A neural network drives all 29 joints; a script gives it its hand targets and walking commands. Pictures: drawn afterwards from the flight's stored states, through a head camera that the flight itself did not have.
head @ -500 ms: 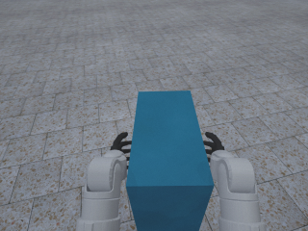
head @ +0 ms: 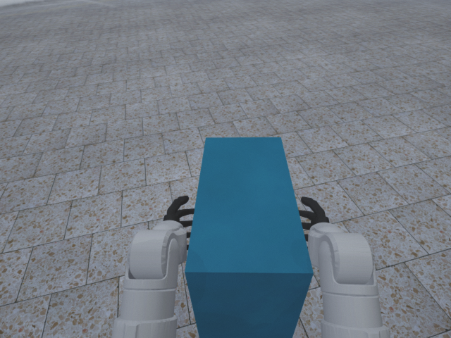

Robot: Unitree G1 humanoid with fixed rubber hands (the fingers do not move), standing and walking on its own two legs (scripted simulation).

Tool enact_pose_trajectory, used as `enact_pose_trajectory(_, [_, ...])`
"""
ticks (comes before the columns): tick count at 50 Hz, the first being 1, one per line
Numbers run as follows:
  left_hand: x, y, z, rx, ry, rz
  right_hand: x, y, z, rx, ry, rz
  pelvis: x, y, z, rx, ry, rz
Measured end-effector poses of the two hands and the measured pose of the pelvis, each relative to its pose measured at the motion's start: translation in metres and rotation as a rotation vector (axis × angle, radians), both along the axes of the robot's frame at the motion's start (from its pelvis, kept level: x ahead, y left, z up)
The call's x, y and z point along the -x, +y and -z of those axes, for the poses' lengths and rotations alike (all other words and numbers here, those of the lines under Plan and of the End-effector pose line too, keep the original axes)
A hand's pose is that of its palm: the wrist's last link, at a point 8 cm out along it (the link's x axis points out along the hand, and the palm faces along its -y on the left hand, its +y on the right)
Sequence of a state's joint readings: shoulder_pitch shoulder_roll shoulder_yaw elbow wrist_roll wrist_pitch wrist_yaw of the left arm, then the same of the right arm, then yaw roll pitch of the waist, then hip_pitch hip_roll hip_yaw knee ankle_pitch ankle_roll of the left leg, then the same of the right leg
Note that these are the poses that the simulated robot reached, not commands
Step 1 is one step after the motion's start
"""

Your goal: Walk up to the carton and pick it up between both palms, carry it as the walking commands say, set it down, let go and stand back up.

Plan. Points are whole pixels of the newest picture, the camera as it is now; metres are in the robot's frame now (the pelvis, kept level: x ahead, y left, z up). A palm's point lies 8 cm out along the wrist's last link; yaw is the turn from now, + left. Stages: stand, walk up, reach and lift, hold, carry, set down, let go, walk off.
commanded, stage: carry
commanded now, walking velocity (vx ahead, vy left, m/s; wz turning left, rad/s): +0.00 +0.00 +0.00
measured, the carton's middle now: (243, 240) +0.32 +0.00 +0.03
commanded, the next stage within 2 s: none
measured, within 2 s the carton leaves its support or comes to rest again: neither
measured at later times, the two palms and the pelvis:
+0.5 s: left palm (196, 222) +0.32 +0.08 +0.09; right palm (335, 225) +0.31 -0.16 +0.09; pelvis +0.03 -0.03 +0.00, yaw -1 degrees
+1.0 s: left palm (191, 207) +0.35 +0.10 +0.09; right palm (325, 208) +0.34 -0.15 +0.10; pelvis +0.07 -0.03 +0.01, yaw +1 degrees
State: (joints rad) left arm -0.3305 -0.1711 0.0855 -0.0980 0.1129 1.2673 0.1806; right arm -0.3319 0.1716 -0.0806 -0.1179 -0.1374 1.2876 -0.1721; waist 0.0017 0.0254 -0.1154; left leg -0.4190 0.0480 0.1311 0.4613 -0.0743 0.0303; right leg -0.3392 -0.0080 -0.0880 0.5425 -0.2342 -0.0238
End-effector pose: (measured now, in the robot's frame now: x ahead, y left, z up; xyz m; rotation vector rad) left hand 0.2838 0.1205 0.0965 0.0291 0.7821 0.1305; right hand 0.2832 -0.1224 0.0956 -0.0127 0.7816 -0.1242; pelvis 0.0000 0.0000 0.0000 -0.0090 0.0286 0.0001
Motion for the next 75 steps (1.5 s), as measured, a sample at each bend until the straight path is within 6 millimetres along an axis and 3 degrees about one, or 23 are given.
enact_pose_trajectory(10, [-0.016, -0.023, 0.001, 0.002, -0.005, 0.016, -0.012, -0.023, 0.001, -0.002, -0.005, 0.022, -0.011, -0.018, 0.0, -0.004, 0.002, 0.006])
enact_pose_trajectory(20, [-0.029, -0.033, 0.006, 0.004, 0.002, 0.012, -0.024, -0.033, 0.006, -0.001, 0.001, 0.02, -0.022, -0.029, 0.0, -0.005, 0.004, 0.01])
enact_pose_trajectory(40, [-0.043, -0.039, 0.023, 0.001, -0.011, 0.015, -0.041, -0.039, 0.021, 0.008, -0.011, 0.013, -0.03, -0.036, 0.0, -0.007, 0.003, 0.017])
enact_pose_trajectory(44, [-0.04, -0.038, 0.014, 0.01, -0.04, 0.014, -0.038, -0.038, 0.012, 0.011, -0.04, 0.008, -0.036, -0.036, 0.0, -0.013, -0.007, 0.009])
enact_pose_trajectory(48, [-0.051, -0.031, 0.005, 0.02, -0.017, 0.012, -0.048, -0.031, 0.001, 0.029, -0.018, -0.004, -0.054, -0.031, -0.005, -0.016, 0.003, -0.012])
enact_pose_trajectory(52, [-0.075, -0.016, 0.0, 0.029, 0.009, -0.004, -0.076, -0.016, -0.006, 0.037, 0.008, -0.018, -0.081, -0.02, -0.008, -0.016, 0.024, -0.024])
enact_pose_trajectory(57, [-0.12, 0.002, -0.002, 0.028, 0.0, -0.02, -0.123, 0.002, -0.007, 0.032, -0.002, -0.024, -0.121, -0.005, -0.006, -0.028, 0.039, 0.009])
enact_pose_trajectory(64, [-0.198, -0.003, -0.002, 0.024, 0.022, 0.017, -0.189, -0.003, -0.004, 0.03, 0.021, 0.01, -0.191, -0.001, -0.015, 0.028, 0.057, 0.009])
enact_pose_trajectory(68, [-0.253, -0.015, 0.005, 0.024, 0.004, 0.025, -0.245, -0.015, 0.002, 0.023, 0.003, 0.021, -0.244, -0.012, -0.009, 0.047, 0.051, 0.004])
enact_pose_trajectory(73, [-0.328, -0.027, 0.024, 0.026, -0.027, -0.032, -0.333, -0.027, 0.022, 0.015, -0.027, -0.026, -0.323, -0.039, 0.016, 0.046, 0.017, -0.049])
enact_pose_trajectory(75, [-0.354, -0.027, 0.031, 0.017, -0.009, -0.058, -0.366, -0.027, 0.029, 0.007, -0.008, -0.052, -0.351, -0.047, 0.016, 0.048, 0.02, -0.057])
